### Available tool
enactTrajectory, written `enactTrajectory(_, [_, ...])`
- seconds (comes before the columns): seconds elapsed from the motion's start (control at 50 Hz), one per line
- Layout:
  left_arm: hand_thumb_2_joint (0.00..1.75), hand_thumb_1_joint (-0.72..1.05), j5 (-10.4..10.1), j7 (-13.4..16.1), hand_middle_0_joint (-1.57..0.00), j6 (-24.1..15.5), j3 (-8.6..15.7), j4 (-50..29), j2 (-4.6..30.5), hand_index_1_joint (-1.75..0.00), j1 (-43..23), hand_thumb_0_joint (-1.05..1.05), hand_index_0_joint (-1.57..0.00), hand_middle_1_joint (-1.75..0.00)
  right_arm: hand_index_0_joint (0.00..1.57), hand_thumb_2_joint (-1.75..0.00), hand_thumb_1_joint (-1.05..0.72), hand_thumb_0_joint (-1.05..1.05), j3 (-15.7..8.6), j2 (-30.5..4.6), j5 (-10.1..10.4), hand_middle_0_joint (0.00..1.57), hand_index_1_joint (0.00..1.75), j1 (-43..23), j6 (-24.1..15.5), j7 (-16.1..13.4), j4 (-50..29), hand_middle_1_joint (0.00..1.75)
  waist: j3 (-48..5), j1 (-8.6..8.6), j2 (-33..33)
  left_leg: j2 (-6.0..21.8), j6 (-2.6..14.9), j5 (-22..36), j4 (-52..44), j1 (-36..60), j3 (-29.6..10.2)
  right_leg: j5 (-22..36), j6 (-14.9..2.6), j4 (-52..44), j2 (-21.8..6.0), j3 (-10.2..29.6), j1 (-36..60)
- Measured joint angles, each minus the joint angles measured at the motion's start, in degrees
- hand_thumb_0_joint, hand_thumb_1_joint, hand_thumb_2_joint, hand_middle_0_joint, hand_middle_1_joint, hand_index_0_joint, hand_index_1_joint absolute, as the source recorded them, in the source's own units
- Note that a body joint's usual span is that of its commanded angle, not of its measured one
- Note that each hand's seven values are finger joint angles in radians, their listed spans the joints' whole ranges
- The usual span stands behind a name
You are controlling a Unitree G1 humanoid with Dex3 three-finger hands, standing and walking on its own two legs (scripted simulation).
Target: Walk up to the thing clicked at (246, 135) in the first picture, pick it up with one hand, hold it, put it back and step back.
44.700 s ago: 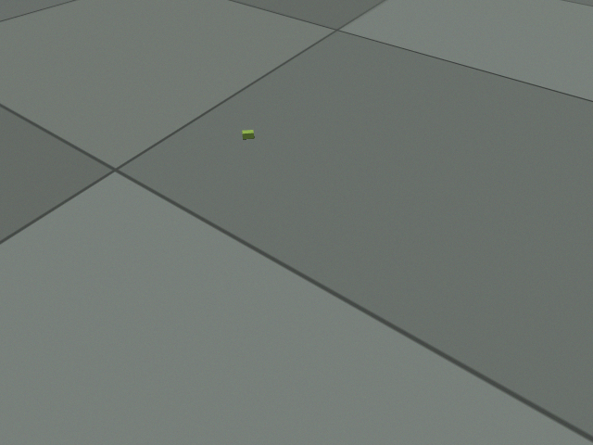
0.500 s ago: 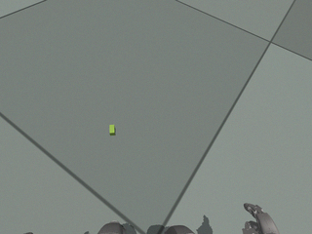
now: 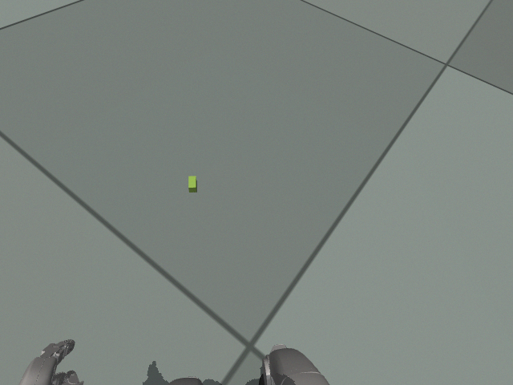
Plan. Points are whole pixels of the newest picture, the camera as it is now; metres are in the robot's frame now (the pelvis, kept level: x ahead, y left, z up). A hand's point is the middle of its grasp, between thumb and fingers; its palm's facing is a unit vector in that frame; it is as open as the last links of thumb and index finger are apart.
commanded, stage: step back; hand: left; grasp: from above
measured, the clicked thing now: (192, 184) +0.98 +0.19 -0.74
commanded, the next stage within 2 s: stand in 1.24 s
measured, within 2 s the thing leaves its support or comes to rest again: neither
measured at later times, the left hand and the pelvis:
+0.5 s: hand out of the picture -0.08 +0.23 -0.13, palm faces -0.02 -0.91 -0.42, open 7.4 cm; pelvis -0.12 -0.05 +0.01, yaw -3 degrees
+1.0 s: hand out of the picture -0.02 +0.20 -0.13, palm faces +0.02 -0.92 -0.40, open 7.3 cm; pelvis -0.10 -0.06 +0.01, yaw +0 degrees
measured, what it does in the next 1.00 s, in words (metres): walks backwards: right foot, then left foot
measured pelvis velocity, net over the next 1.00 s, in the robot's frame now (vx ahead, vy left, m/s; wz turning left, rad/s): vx -0.10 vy -0.06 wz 0.00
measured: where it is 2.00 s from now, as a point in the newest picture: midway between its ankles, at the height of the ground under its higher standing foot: outside the picture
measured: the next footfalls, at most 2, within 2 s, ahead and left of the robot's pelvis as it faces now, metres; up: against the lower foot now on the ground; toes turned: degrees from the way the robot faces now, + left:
right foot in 0.28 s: -0.11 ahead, -0.16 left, +0.00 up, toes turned -2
left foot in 0.60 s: -0.06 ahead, +0.08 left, +0.00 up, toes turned -2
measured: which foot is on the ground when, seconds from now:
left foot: down 0.00-0.30, up 0.32-0.58, down 0.60-0.90, up 0.92-1.00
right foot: up 0.00-0.26, down 0.28-0.66, up 0.68-0.86, down 0.88-1.00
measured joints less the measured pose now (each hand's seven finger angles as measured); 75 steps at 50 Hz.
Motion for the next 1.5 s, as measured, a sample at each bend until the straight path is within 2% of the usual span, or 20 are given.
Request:
enactTrajectory(0.06, [0.9, 0.9, -0.5, -0.6, -0.21, 0.5, -0.3, 1.1, -0.5, -0.3, 1.0, 0.0, -0.21, -0.3, 0.21, -0.9, -0.9, 0.01, 0.2, -0.1, -0.4, 0.2, 0.3, -0.2, -0.1, -0.3, -0.3, 0.3, -1.5, -0.53, 1.3, 2.3, -0.23, 3.2, -2.7, -1.3, -1.2, -1.2, -0.1, 13.9, 4.4, 3.3, -1.4])
enactTrajectory(0.12, [0.9, 0.9, -0.5, -1.0, -0.21, 0.1, -0.1, 1.5, -0.2, -0.3, 2.9, 0.0, -0.21, -0.3, 0.21, -0.9, -0.89, 0.01, -0.2, -0.6, -0.3, 0.21, 0.3, -1.4, -0.4, -0.5, -1.4, 0.3, -2.6, 0.28, 1.2, 3.7, -0.72, 6.0, -4.8, -3.1, -0.5, 0.3, 0.87, 18.2, 4.7, 5.0, 0.3])
enactTrajectory(0.2, [0.9, 0.9, -0.2, -1.2, -0.21, -1.2, -0.1, 3.4, 0.5, -0.3, 5.3, 0.0, -0.21, -0.3, 0.21, -0.9, -0.89, 0.01, -0.8, -1.5, -0.1, 0.21, 0.3, -4.0, -0.9, -0.2, -3.2, 0.3, -2.8, 1.14, 1.0, 5.2, -0.9, 7.9, -4.4, -5.8, 0.9, -0.1, 2.27, 4.3, 0.8, 2.8, 7.8])
enactTrajectory(0.26, [0.9, 0.9, 0.0, -1.6, -0.21, -2.3, -0.3, 6.2, 0.9, -0.3, 7.0, 0.0, -0.21, -0.3, 0.21, -0.9, -0.89, 0.01, -1.0, -2.4, -0.5, 0.2, 0.3, -5.5, -0.6, 0.5, -4.2, 0.3, -3.5, 1.28, 1.2, 6.1, -1.36, 8.0, -1.9, -8.2, 2.3, -0.8, 1.5, -11.2, -1.6, -0.1, 14.5])
enactTrajectory(0.3, [0.9, 0.9, 0.3, -1.5, -0.21, -3.3, -0.2, 8.9, -0.6, -0.3, 7.2, 0.0, -0.21, -0.3, 0.21, -0.9, -0.9, 0.0, -1.5, -4.0, -0.4, 0.2, 0.3, -6.2, 0.1, 0.7, -3.8, 0.3, -3.1, 0.75, 4.8, 7.9, -0.96, 6.6, 1.3, -9.7, 0.4, 3.5, 0.8, -16.7, 0.3, -2.2, 17.1])
enactTrajectory(0.36, [0.9, 0.9, 1.3, -1.9, -0.21, -3.6, -0.6, 10.3, -2.0, -0.3, 9.9, 0.0, -0.21, -0.3, 0.21, -0.9, -0.9, 0.0, -2.1, -4.1, 0.1, 0.2, 0.3, -3.5, 1.2, 0.1, -1.6, 0.3, -6.2, 1.68, 5.9, 4.0, -1.26, -4.9, 7.6, -11.6, -4.2, 3.6, -0.39, -15.6, 0.0, -2.4, 16.1])
enactTrajectory(0.4, [0.9, 0.9, 1.5, -1.8, -0.21, -3.7, -0.7, 10.9, -2.3, -0.3, 11.4, 0.0, -0.21, -0.3, 0.21, -0.9, -0.9, 0.01, -2.0, -4.2, 0.6, 0.2, 0.3, -1.7, 1.3, 0.5, 0.2, 0.3, -7.8, 2.84, 5.1, 1.3, -1.72, -5.4, 12.1, -11.5, -5.1, 4.3, -0.78, -16.4, -1.4, -1.2, 15.9])
enactTrajectory(0.44, [0.9, 0.9, 1.3, -1.6, -0.21, -4.1, -0.7, 11.4, -2.8, -0.3, 11.9, 0.0, -0.21, -0.3, 0.21, -0.9, -0.9, 0.01, -2.1, -4.7, 0.8, 0.2, 0.3, -0.1, 0.8, 0.6, 1.5, 0.3, -8.5, 2.25, 6.1, 0.3, -1.77, -3.6, 14.1, -10.8, -6.2, 5.8, 0.02, -18.3, -1.9, -2.2, 16.5])
enactTrajectory(0.58, [0.9, 0.9, 0.9, -1.6, -0.21, -5.9, -0.3, 9.5, -1.4, -0.3, 10.3, 0.0, -0.21, -0.3, 0.2, -0.9, -0.9, 0.01, -1.5, -3.3, 0.3, 0.2, 0.3, 3.4, -0.3, 1.4, 5.3, 0.29, -7.7, 1.46, 6.9, 2.0, -2.27, -5.6, 1.9, -2.4, -2.2, 5.7, 0.33, -18.2, -2.6, -6.3, 16.1])
enactTrajectory(0.66, [0.9, 0.9, 0.1, -1.2, -0.21, -5.2, -0.5, 9.4, 0.4, -0.3, 9.0, 0.0, -0.21, -0.3, 0.21, -0.9, -0.9, 0.01, -1.6, -0.4, 0.0, 0.2, 0.3, 1.9, -1.8, 1.7, 5.8, 0.3, -5.6, 1.97, 2.1, -0.6, -1.18, 3.6, -5.1, 1.4, 0.8, 4.6, 0.23, -12.3, -5.3, -4.3, 14.1])
enactTrajectory(0.74, [0.9, 0.9, -0.2, -1.4, -0.21, -4.6, -1.1, 10.5, -0.3, -0.3, 7.6, 0.0, -0.21, -0.3, 0.21, -0.9, -0.9, 0.01, -1.7, -0.3, 0.1, 0.2, 0.3, 1.9, -2.7, 2.3, 4.3, 0.3, -6.4, 0.47, 3.5, 1.1, 0.31, 3.0, -5.5, 1.6, -0.4, -3.1, -1.3, -2.5, -2.6, -4.2, 9.2])
enactTrajectory(0.84, [0.9, 0.9, -0.5, -1.9, -0.21, -6.0, -1.0, 10.4, -0.1, -0.3, 6.9, 0.0, -0.21, -0.3, 0.21, -0.9, -0.9, 0.01, -1.6, -1.0, -0.1, 0.2, 0.3, 1.3, -2.6, 2.3, 3.7, 0.3, -6.8, -0.38, 3.5, 2.3, -1.21, 3.1, -6.4, 2.4, -0.7, 2.0, -0.69, -10.0, -3.2, -5.3, 8.6])
enactTrajectory(0.9, [0.9, 0.9, -0.3, -1.2, -0.21, -7.2, -0.9, 11.1, -0.7, -0.3, 6.2, 0.0, -0.21, -0.3, 0.21, -0.9, -0.9, 0.01, -1.5, -2.1, 0.6, 0.2, 0.3, 0.5, -1.4, 2.0, 3.9, 0.3, -6.5, -0.36, 4.9, 3.7, -2.52, 0.3, -1.8, 1.2, -1.5, 12.6, -0.15, -19.6, -2.0, -6.6, 11.9])
enactTrajectory(0.96, [0.9, 0.9, 0.5, -0.7, -0.21, -7.7, -1.3, 11.9, -2.1, -0.3, 5.9, 0.0, -0.21, -0.3, 0.21, -0.9, -0.9, 0.01, -1.4, -2.5, 1.1, 0.2, 0.3, -0.1, -0.1, 1.0, 4.7, 0.3, -7.3, 0.15, 6.6, 2.9, -1.63, -6.4, 5.8, -1.7, -5.1, 11.5, -0.45, -18.7, -1.2, -7.8, 12.3])
enactTrajectory(1.02, [0.9, 0.9, 0.5, -0.7, -0.21, -7.5, -1.8, 12.4, -3.0, -0.3, 5.7, 0.0, -0.21, -0.3, 0.2, -0.9, -0.9, 0.01, -1.2, -2.7, 1.2, 0.2, 0.3, -0.3, 0.0, 1.0, 5.4, 0.29, -8.0, 1.01, 6.2, 1.6, -1.55, -9.3, 10.3, -3.3, -4.8, 10.6, -0.57, -18.9, -2.4, -7.3, 13.0])
enactTrajectory(1.14, [0.9, 0.9, 0.4, -0.9, -0.21, -7.6, -2.1, 12.7, -3.2, -0.3, 4.2, 0.0, -0.21, -0.3, 0.2, -0.9, -0.9, 0.01, -1.2, -3.5, 0.9, 0.2, 0.3, -0.9, -0.6, 1.2, 6.6, 0.29, -7.5, 1.0, 6.9, 3.7, -1.82, -6.0, 3.2, -2.0, -3.1, 9.5, 0.67, -18.5, -3.8, -8.1, 12.9])
enactTrajectory(1.2, [0.9, 0.9, -0.3, -0.6, -0.21, -7.0, -1.9, 13.0, -2.0, -0.3, 2.9, 0.0, -0.21, -0.3, 0.2, -0.9, -0.9, 0.01, -1.4, -2.4, 0.5, 0.2, 0.3, -1.9, -1.1, 1.1, 7.9, 0.29, -5.9, 0.98, 4.8, 2.7, -2.62, 2.4, -3.8, 0.9, -1.1, 7.7, 1.78, -15.8, -5.7, -7.4, 12.4])
enactTrajectory(1.28, [0.9, 0.9, -1.6, -0.3, -0.21, -5.8, -2.1, 14.2, -0.9, -0.3, 1.6, 0.0, -0.21, -0.3, 0.2, -0.9, -0.9, 0.01, -0.6, -0.7, 0.7, 0.2, 0.3, -2.6, -1.8, 1.3, 9.1, 0.29, -5.7, 1.16, 3.4, 2.5, -2.48, 1.5, -4.4, 1.5, -0.4, 8.3, 1.73, -17.8, -5.2, -5.2, 13.3])
enactTrajectory(1.32, [0.9, 0.9, -1.7, -0.5, -0.21, -5.8, -2.3, 15.2, -0.6, -0.3, 0.9, 0.0, -0.21, -0.3, 0.21, -0.9, -0.9, 0.01, 0.0, 0.0, 1.1, 0.2, 0.3, -3.4, -1.9, 1.4, 10.0, 0.29, -5.8, 1.32, 3.1, 3.0, -2.56, 1.7, -5.4, 2.1, -0.4, 9.4, 2.93, -20.7, -4.7, -5.0, 14.7])
enactTrajectory(1.5, [0.9, 0.9, -1.5, -1.0, -0.21, -5.6, -4.2, 18.5, -2.1, -0.3, -0.9, 0.0, -0.21, -0.3, 0.21, -0.9, -0.9, 0.01, 0.8, 0.4, 1.9, 0.2, 0.3, -7.9, -3.0, 0.8, 11.0, 0.3, -6.2, 0.8, 2.9, 3.3, -2.54, 4.7, -11.8, 6.4, -0.1, 13.1, 3.08, -27.8, -4.4, -4.9, 19.2])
